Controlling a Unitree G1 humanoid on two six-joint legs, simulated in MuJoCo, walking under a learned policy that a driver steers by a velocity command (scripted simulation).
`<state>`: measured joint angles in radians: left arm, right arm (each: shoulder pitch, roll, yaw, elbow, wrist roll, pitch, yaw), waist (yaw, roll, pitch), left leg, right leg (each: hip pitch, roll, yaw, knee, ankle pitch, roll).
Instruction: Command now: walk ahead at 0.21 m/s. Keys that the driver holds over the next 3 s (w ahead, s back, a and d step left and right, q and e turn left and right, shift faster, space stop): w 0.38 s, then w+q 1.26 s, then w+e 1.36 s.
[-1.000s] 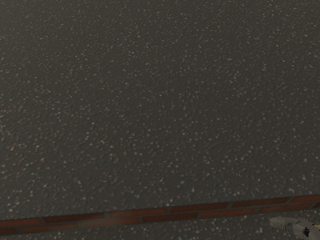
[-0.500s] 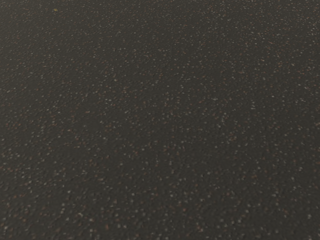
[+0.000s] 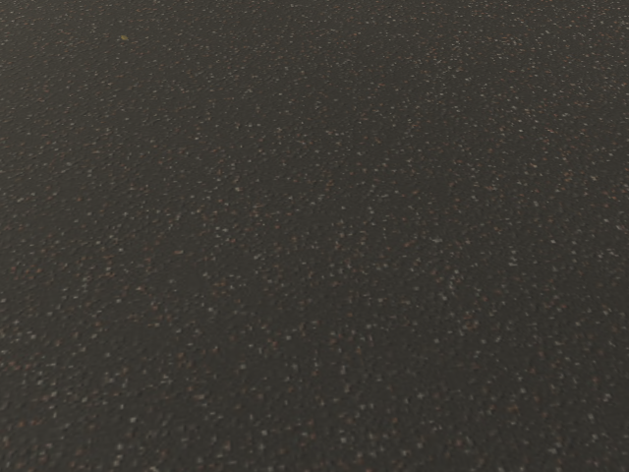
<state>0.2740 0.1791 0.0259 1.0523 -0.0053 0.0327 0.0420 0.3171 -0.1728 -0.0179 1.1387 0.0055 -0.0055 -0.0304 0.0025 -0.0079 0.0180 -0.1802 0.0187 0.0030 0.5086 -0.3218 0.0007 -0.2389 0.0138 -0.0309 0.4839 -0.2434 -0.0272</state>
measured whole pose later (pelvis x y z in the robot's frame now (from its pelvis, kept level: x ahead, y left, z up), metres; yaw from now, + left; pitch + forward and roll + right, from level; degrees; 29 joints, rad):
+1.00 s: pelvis +0.43 -0.06 +0.17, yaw +17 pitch +5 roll +0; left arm 0.01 0.21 -0.04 0.58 -0.01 -0.11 0.01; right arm 0.42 -0.20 -0.01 0.87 0.03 -0.09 0.01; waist -0.06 -0.03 -0.05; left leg -0.16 -0.09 -0.15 0.38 -0.30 0.06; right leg -0.73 -0.06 0.06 0.72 -0.05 0.03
